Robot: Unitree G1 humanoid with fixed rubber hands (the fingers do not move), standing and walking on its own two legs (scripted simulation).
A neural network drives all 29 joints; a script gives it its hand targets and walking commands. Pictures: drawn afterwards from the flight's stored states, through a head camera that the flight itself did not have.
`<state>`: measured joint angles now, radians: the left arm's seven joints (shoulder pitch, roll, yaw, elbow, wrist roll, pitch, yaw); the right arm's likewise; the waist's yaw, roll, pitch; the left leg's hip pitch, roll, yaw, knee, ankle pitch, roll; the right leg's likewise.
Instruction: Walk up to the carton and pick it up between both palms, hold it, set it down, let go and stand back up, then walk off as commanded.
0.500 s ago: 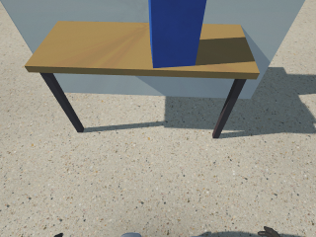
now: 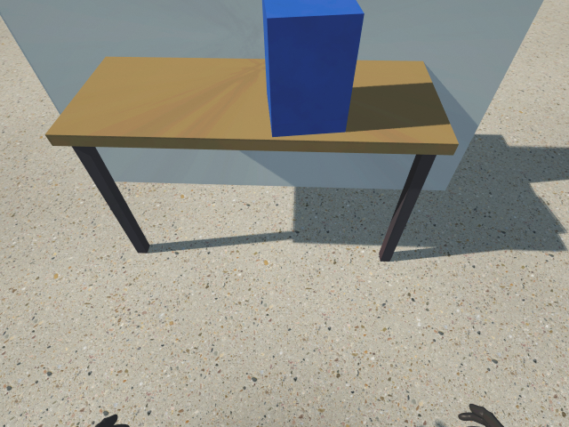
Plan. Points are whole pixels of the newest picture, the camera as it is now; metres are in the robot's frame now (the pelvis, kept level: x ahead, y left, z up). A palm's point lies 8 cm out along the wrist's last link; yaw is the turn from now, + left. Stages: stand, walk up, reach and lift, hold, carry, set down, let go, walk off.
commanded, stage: stand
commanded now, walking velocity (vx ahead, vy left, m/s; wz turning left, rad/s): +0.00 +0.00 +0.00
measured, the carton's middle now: (305, 61) +0.94 -0.05 +0.04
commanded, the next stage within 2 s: none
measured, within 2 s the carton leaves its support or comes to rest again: neither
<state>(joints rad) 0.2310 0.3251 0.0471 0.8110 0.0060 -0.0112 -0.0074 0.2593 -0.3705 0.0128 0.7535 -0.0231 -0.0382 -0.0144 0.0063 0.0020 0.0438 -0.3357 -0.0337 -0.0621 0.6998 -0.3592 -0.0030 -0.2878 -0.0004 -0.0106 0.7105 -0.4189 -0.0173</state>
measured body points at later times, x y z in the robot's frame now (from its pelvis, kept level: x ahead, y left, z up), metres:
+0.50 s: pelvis -0.02 +0.00 +0.01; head -0.02 +0.00 +0.46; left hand +0.09 +0.29 -0.10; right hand +0.09 -0.29 -0.10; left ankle +0.01 +0.13 -0.72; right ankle -0.02 -0.11 -0.72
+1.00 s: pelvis -0.03 +0.01 +0.01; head -0.03 +0.01 +0.46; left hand +0.07 +0.29 -0.10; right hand +0.07 -0.28 -0.10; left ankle +0.01 +0.13 -0.72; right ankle -0.02 -0.11 -0.72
